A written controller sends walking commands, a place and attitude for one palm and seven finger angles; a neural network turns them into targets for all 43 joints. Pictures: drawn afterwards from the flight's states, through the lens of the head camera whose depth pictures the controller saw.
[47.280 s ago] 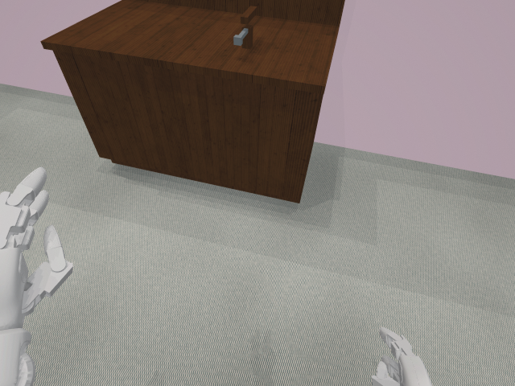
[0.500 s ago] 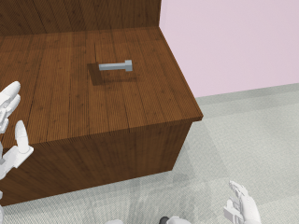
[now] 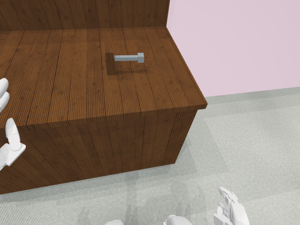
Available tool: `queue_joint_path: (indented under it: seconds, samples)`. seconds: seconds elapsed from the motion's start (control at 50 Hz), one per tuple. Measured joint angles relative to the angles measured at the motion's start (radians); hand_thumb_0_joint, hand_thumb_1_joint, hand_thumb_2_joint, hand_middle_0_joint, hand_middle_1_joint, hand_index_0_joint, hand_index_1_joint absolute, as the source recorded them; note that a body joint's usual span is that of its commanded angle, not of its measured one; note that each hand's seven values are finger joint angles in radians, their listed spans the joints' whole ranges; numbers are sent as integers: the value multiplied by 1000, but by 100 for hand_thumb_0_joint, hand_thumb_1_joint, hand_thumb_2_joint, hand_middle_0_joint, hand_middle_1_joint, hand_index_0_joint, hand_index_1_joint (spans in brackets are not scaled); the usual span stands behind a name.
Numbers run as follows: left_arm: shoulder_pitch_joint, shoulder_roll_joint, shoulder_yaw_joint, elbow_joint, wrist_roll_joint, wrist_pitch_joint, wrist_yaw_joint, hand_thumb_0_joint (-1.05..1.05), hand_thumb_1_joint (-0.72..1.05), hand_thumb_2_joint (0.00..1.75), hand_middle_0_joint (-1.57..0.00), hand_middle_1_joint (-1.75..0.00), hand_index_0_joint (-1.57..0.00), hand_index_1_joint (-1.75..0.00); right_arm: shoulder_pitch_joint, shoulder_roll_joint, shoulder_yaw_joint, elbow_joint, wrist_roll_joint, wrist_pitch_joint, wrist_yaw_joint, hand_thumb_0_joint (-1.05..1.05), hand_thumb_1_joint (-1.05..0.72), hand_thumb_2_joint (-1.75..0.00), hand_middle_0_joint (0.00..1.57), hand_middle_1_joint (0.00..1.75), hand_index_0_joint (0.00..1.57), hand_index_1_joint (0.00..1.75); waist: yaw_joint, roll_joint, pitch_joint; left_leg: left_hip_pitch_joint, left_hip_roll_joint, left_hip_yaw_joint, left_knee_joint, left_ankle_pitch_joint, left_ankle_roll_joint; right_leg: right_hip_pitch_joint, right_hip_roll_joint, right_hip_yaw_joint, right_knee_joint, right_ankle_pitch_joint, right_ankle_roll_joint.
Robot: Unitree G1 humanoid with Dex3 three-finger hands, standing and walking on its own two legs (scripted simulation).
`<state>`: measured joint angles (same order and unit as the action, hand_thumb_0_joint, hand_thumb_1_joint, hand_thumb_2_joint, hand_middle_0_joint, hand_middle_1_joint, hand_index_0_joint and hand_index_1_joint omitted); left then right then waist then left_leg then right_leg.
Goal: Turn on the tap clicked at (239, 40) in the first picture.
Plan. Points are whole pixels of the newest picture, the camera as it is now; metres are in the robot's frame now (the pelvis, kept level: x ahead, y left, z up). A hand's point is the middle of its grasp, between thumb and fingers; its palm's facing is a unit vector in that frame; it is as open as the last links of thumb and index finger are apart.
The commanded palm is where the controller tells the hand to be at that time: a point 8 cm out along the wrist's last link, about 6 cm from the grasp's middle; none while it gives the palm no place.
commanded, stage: stop stepping back and stand still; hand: left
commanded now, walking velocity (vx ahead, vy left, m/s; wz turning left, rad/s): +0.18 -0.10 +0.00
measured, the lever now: (140, 57) +0.71 +0.09 +0.04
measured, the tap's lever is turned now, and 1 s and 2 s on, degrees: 86 86 86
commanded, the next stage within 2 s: stand and check the lever's angle in 1.02 s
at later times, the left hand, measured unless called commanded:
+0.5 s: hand (34, 157) +0.20 +0.23 +0.17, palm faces +0.34 -0.86 -0.39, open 7.4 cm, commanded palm +0.15 +0.26 +0.19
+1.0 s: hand (40, 142) +0.23 +0.23 +0.17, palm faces +0.32 -0.88 -0.36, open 7.4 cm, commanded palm +0.18 +0.27 +0.19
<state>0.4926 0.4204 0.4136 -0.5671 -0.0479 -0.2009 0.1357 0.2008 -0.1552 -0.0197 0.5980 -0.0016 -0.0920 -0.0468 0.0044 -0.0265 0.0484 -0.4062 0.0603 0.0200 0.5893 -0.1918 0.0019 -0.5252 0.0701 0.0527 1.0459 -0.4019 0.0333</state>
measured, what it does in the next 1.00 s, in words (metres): steps on the spot: right foot, then left foot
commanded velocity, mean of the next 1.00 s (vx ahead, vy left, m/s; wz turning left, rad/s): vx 0.04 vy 0.00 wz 0.00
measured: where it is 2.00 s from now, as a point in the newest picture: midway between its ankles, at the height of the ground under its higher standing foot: outside the picture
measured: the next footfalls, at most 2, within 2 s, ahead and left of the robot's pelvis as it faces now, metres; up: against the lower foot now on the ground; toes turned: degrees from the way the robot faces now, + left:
right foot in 0.12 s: +0.00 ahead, -0.12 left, +0.00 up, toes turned -2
left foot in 0.26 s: +0.07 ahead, +0.11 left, +0.00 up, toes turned -3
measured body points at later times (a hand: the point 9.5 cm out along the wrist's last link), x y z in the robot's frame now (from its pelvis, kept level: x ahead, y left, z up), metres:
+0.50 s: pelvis -0.03 -0.01 +0.01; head -0.04 +0.00 +0.46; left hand +0.17 +0.27 +0.19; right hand +0.10 -0.26 -0.07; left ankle +0.03 +0.11 -0.73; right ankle -0.04 -0.12 -0.73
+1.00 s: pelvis +0.00 +0.00 +0.01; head +0.00 +0.01 +0.46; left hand +0.21 +0.28 +0.19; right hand +0.17 -0.24 -0.06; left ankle +0.03 +0.11 -0.73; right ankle -0.04 -0.12 -0.73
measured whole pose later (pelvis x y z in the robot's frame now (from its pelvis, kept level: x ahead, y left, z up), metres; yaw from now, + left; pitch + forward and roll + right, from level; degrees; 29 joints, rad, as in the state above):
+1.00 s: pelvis +0.00 +0.00 +0.01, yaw -4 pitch -1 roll -1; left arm 0.46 0.35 0.31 -0.45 -0.05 -0.14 0.13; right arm 0.17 -0.20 0.01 0.60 0.01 -0.07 -0.07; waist 0.02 0.00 0.01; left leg -0.24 0.02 0.02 0.46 -0.21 0.01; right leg -0.12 0.02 0.04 0.40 -0.26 0.01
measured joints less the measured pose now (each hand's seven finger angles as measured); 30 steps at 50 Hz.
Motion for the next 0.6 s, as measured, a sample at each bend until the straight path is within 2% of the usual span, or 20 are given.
queue_joint_path:
  seconds: [0.04,0.08,0.12,0.16,0.22,0.28,0.38,0.46,0.6]
  samples:
    - [-4,-33,-5,23,-9,24,12,1,89,90,-22,-30,-21,-30,21,-8,8,9,9,-16,3,1,-90,-89,20,30,20,30,16,19,-19,13,16,10,-40,22,-2,89,-19,-38,-110,-36,-4]
    - [-11,-62,-22,38,-10,46,20,1,89,90,-21,-30,-21,-30,37,-15,20,8,12,-28,2,1,-90,-89,20,30,20,30,24,29,-34,18,25,21,-59,27,-7,204,-33,-61,-304,-41,-13]
    - [-24,-71,-40,39,0,60,18,1,90,90,-21,-30,-20,-30,42,-17,32,-2,10,-36,3,1,-90,-89,20,30,20,30,32,13,-44,-9,19,42,-25,-13,-12,296,-49,-52,-506,48,-43]
    - [-54,-100,-81,54,7,67,7,1,90,90,-21,-30,-20,-30,21,-35,32,13,6,-34,4,1,-90,-89,20,30,20,30,28,42,-30,-35,24,17,44,-92,-13,291,-30,-53,-512,119,-55]
    - [-56,-106,-125,64,3,76,-5,1,90,90,-21,-30,-20,-30,17,-46,32,36,10,-22,1,1,-90,-89,21,30,20,30,8,41,-41,-1,-7,-6,78,-96,-3,295,-26,-41,-506,106,-49]
    - [-35,-78,-119,69,-3,66,-10,1,89,90,-21,-30,-21,-30,25,-55,26,28,12,-12,-11,2,-90,-89,21,30,20,30,-27,37,-57,66,-22,-21,-4,-30,3,301,-21,-38,-503,100,-43]
    - [0,-37,-72,106,-3,60,-2,1,89,90,-22,-30,-21,-30,47,-61,20,14,13,-1,-31,2,-90,-90,20,30,20,30,-51,22,-71,109,-36,-3,-70,-10,6,325,-37,-21,-535,97,-41]
    - [3,-38,-62,127,5,54,6,1,89,90,-22,-30,-21,-30,67,-62,19,21,9,-6,-34,1,-90,-90,20,30,20,30,-39,32,-77,121,-38,-12,-102,7,3,345,-37,-28,-583,146,-43]
    - [-28,-101,-116,145,9,46,2,1,90,90,-21,-30,-21,-30,51,-69,17,64,6,-5,-22,2,-90,-90,20,30,20,30,3,59,-71,116,-20,-24,-65,-17,-6,365,-19,-36,-597,138,-48]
